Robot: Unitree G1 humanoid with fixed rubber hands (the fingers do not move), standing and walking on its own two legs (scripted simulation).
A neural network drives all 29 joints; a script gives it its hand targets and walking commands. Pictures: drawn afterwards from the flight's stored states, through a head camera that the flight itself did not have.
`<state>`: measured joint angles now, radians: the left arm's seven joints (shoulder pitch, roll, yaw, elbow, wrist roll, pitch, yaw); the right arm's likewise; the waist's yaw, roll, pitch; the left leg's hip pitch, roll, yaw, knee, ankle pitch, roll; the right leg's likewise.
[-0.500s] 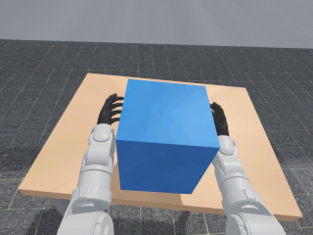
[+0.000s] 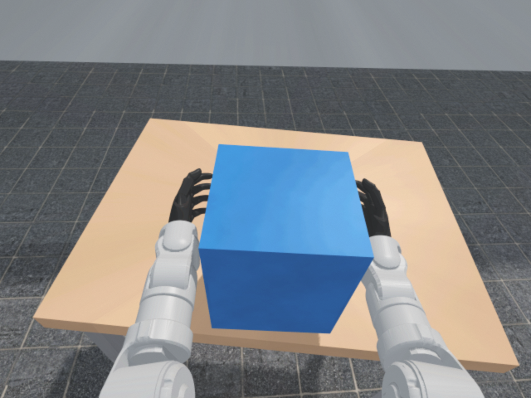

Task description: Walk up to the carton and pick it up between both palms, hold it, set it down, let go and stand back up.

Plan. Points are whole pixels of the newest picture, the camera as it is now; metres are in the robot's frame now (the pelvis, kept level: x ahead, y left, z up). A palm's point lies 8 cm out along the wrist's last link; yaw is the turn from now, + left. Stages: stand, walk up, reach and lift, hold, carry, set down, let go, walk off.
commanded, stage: set down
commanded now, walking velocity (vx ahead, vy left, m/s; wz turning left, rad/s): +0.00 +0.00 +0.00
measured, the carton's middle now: (277, 243) +0.38 +0.01 +0.03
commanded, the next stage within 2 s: none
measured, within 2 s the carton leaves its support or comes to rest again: rests again in 0.50 s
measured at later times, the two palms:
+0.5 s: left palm (189, 229) +0.38 +0.16 +0.06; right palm (374, 241) +0.38 -0.14 +0.06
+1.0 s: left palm (192, 233) +0.37 +0.15 +0.05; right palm (375, 246) +0.38 -0.15 +0.05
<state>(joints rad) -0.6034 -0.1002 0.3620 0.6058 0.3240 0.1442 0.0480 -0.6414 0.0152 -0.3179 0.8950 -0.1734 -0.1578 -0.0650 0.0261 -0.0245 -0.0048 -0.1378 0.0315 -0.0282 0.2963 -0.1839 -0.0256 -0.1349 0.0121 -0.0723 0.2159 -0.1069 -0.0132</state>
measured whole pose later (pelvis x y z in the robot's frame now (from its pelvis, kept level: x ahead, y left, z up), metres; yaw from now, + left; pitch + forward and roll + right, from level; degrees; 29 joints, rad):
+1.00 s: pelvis +0.00 +0.00 +0.00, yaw -1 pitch +4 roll -1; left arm -0.62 -0.12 0.43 0.78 0.35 -0.07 0.06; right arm -0.63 0.03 -0.45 0.96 -0.31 -0.30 -0.04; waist 0.03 -0.01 0.00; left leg -0.19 0.03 -0.01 0.29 -0.17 -0.02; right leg -0.20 0.01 -0.05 0.22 -0.09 -0.01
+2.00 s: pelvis -0.01 +0.01 -0.01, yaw -4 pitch +11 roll -1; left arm -0.71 0.01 0.21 1.06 0.09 -0.22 0.18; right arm -0.77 -0.13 -0.07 1.23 0.12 -0.30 -0.08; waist 0.08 -0.01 -0.08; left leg -0.41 0.05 0.03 0.47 -0.25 -0.02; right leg -0.42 0.03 -0.01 0.38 -0.14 -0.01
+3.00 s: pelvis -0.02 -0.01 +0.00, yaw -2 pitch +4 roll -1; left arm -0.86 0.29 0.09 0.67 -0.18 0.43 0.10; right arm -0.97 -0.36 0.07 0.97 0.43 0.23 -0.08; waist 0.06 -0.01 -0.07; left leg -0.25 0.06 0.01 0.36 -0.18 -0.04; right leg -0.27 0.04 -0.04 0.31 -0.11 -0.03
